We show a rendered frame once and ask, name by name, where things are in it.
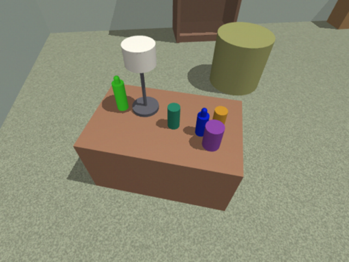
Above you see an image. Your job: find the bookshelf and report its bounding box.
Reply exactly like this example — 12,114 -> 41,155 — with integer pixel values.
172,0 -> 242,43

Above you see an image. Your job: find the desk lamp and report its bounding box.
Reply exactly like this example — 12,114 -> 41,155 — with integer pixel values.
121,35 -> 159,117

